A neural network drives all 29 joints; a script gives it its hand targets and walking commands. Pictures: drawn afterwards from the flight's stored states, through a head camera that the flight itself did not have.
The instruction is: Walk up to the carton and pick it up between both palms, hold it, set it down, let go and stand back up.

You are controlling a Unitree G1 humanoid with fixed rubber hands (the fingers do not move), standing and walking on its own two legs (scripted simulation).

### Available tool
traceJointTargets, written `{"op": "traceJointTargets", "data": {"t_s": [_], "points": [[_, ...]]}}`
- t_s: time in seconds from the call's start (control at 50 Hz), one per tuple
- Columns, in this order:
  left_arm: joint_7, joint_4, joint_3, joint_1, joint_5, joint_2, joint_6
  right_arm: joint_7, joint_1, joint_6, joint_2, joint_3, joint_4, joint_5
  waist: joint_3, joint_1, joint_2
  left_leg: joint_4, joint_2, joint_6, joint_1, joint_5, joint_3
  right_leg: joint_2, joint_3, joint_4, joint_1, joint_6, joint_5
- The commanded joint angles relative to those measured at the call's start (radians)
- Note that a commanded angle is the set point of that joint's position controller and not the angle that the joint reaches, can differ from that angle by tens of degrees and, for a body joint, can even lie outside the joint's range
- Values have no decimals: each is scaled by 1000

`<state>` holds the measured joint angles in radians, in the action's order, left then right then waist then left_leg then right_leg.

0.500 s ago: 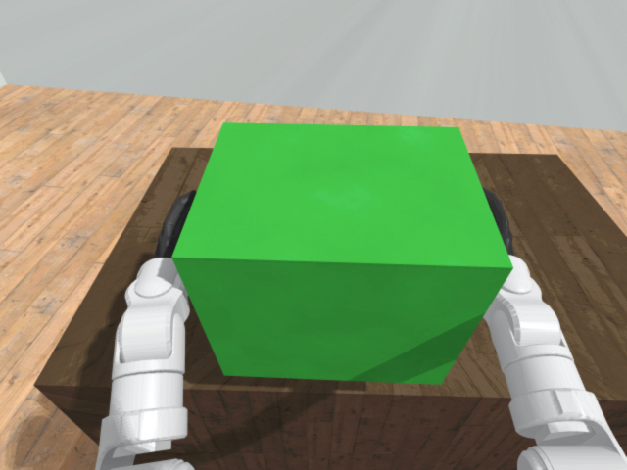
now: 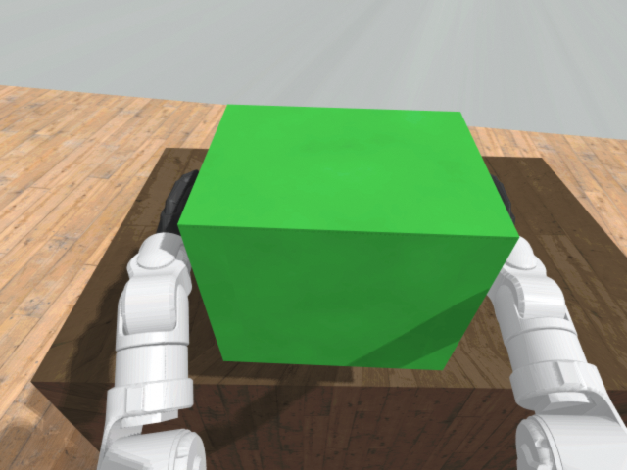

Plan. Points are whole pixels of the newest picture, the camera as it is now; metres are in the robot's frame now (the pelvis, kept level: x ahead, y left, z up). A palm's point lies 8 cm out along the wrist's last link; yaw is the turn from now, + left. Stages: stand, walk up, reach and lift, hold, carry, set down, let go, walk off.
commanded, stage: reach and lift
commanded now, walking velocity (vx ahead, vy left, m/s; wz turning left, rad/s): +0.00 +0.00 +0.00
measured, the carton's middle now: (337, 240) +0.38 +0.00 +0.14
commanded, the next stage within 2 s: hold in 0.34 s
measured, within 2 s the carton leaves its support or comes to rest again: neither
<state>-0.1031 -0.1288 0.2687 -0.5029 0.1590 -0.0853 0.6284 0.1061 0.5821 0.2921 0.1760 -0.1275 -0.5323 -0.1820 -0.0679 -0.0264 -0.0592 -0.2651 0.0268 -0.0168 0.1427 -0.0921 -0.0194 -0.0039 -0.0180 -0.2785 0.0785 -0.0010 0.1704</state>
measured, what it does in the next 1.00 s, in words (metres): stands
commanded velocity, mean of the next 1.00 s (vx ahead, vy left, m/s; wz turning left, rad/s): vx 0.00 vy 0.00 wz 0.00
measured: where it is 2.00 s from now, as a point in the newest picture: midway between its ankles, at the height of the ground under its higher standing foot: outside the picture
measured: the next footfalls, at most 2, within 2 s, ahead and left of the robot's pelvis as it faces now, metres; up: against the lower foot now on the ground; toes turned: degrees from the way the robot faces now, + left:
none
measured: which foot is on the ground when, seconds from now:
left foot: down 0.00-1.00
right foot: down 0.00-1.00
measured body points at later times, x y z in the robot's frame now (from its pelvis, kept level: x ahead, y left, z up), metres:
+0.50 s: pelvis +0.01 -0.01 +0.00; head -0.03 +0.01 +0.45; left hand +0.36 +0.19 +0.18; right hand +0.38 -0.20 +0.18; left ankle +0.03 +0.13 -0.75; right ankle -0.01 -0.12 -0.75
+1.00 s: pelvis +0.00 +0.00 +0.00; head -0.05 +0.02 +0.45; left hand +0.36 +0.20 +0.20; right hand +0.39 -0.19 +0.21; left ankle +0.03 +0.13 -0.75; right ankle -0.01 -0.12 -0.75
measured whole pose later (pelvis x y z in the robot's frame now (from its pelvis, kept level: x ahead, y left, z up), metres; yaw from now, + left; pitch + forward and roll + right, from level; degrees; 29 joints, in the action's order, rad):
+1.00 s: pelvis +0.00 +0.00 +0.00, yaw +1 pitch -1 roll +0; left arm -0.10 -0.12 0.31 -0.59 0.15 -0.10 0.76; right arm 0.11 0.72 0.44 0.19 -0.15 -0.55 -0.21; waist -0.11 -0.03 -0.05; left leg -0.26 0.03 -0.02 0.16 -0.08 -0.01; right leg 0.00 -0.03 -0.28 0.09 0.00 0.17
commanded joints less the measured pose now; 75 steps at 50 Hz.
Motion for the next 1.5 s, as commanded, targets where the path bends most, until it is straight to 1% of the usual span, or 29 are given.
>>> {"op": "traceJointTargets", "data": {"t_s": [0.0,0.1,0.14,0.22,0.26,0.3,0.38,0.5,0.52,0.54,0.6,0.62,0.68,0.74,0.82,0.88,0.94,0.98,1.02,1.04,1.08,1.16,1.18,1.2,1.22,1.3,1.36,1.44,1.48], "points": [[-64,197,-464,-664,-140,425,-63,-171,787,-76,-478,384,331,-81,-390,0,76,-24,-37,5,-307,154,-15,50,-56,52,75,-20,-76],[-65,249,-478,-640,-149,420,-54,-164,751,-56,-469,395,360,-107,-413,-19,89,-48,-45,-11,-326,241,-13,53,-50,39,29,-27,-190],[-67,280,-487,-638,-157,414,-53,-155,745,-46,-472,411,392,-119,-425,-27,81,-61,-51,-16,-331,283,-11,55,-47,32,6,-36,-249],[-73,336,-490,-598,-162,397,-43,-135,702,-21,-473,445,464,-147,-440,-32,81,-83,-63,-25,-334,367,-7,58,-40,14,-55,-46,-380],[-79,346,-481,-575,-159,385,-32,-125,706,-8,-471,463,505,-158,-436,-22,67,-85,-66,-24,-326,378,-8,60,-39,11,-71,-51,-415],[-87,336,-458,-564,-147,365,-21,-116,693,13,-464,462,502,-157,-394,-21,54,-72,-70,-20,-301,348,-9,57,-35,13,-81,-54,-413],[-100,370,-448,-555,-143,352,0,-104,688,39,-462,478,541,-175,-386,-16,56,-71,-74,-22,-298,354,-12,56,-32,8,-100,-58,-451],[-97,392,-456,-615,-166,350,20,-103,736,69,-474,483,564,-193,-396,-7,53,-61,-72,-16,-290,309,-14,55,-28,18,-67,-55,-382],[-98,385,-458,-614,-167,349,26,-103,731,75,-468,476,555,-193,-393,-13,57,-60,-71,-18,-294,304,-13,55,-27,20,-62,-53,-375],[-99,379,-450,-614,-163,344,32,-102,730,82,-466,474,544,-192,-385,-13,50,-56,-69,-15,-294,292,-15,55,-27,24,-56,-53,-360],[-104,347,-437,-637,-157,348,50,-109,760,95,-462,456,510,-186,-365,-7,56,-42,-66,-11,-285,236,-16,52,-27,38,-29,-48,-280],[-107,315,-418,-642,-148,342,57,-111,765,104,-457,438,471,-180,-330,-7,51,-29,-65,-6,-271,194,-19,48,-26,48,-11,-46,-236],[-113,263,-406,-696,-147,352,67,-123,822,106,-473,405,420,-159,-318,-5,41,-2,-58,14,-233,86,-22,39,-25,62,27,-41,-108],[-108,252,-418,-756,-164,372,63,-134,868,102,-489,389,395,-159,-353,-10,53,2,-54,19,-219,59,-18,39,-24,62,38,-34,-66],[-96,201,-409,-799,-160,384,59,-153,897,102,-490,355,318,-146,-350,-11,64,9,-47,23,-220,22,-13,42,-28,65,69,-28,-2],[-94,177,-403,-808,-158,393,58,-160,913,97,-485,334,294,-139,-359,-15,73,13,-44,25,-219,7,-9,43,-29,65,68,-26,15],[-87,190,-413,-826,-165,400,53,-165,922,89,-480,332,282,-145,-389,-21,94,1,-44,16,-233,47,-5,45,-31,57,56,-24,-25],[-86,187,-411,-806,-162,401,55,-164,916,87,-478,336,286,-148,-398,-23,88,-9,-44,13,-247,85,-4,49,-33,54,43,-25,-62],[-84,231,-423,-781,-167,402,56,-158,897,87,-473,357,315,-168,-431,-24,94,-30,-46,1,-274,170,-2,58,-34,42,13,-26,-140],[-84,244,-425,-753,-167,400,59,-151,887,88,-469,372,343,-179,-445,-25,86,-46,-50,-3,-292,224,0,60,-34,39,-5,-28,-194],[-83,307,-443,-726,-177,396,62,-139,864,91,-462,402,406,-213,-478,-29,94,-75,-56,-18,-321,330,3,69,-34,25,-41,-32,-300],[-83,389,-440,-652,-169,370,80,-121,797,114,-441,442,483,-249,-459,-23,90,-94,-62,-30,-329,411,2,75,-31,16,-73,-35,-391],[-85,393,-434,-631,-164,356,88,-116,777,123,-430,441,493,-250,-434,-27,84,-92,-63,-31,-320,406,1,74,-30,18,-74,-34,-397],[-90,387,-420,-620,-155,346,96,-113,773,132,-425,440,493,-250,-406,-20,78,-86,-65,-28,-304,388,-2,71,-28,21,-72,-34,-386],[-94,400,-423,-611,-150,343,101,-111,760,136,-423,440,504,-251,-400,-21,84,-84,-65,-31,-304,386,-2,70,-28,20,-75,-35,-391],[-97,468,-449,-603,-164,343,108,-104,742,152,-423,454,586,-263,-404,-28,99,-90,-68,-43,-310,402,-4,72,-27,15,-86,-36,-429],[-98,472,-456,-600,-167,337,110,-100,740,161,-422,451,615,-255,-394,-32,92,-89,-70,-44,-309,383,-5,70,-26,14,-79,-40,-444],[-106,428,-441,-621,-167,329,107,-102,760,171,-432,442,599,-233,-377,-26,67,-62,-70,-28,-282,283,-10,61,-22,26,-59,-44,-371],[-111,397,-426,-645,-164,325,103,-105,774,174,-444,434,565,-218,-360,-22,50,-46,-69,-17,-265,224,-13,55,-20,33,-42,-48,-324]]}}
